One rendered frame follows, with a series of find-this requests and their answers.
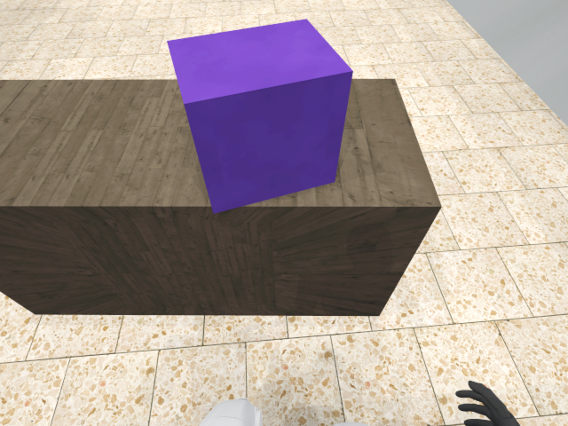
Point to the robot left thigh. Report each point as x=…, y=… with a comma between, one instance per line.
x=233, y=412

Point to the robot right hand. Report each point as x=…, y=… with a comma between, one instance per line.
x=493, y=408

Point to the pedestal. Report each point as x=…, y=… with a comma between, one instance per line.
x=104, y=209

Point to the carton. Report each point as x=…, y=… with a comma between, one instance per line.
x=266, y=107

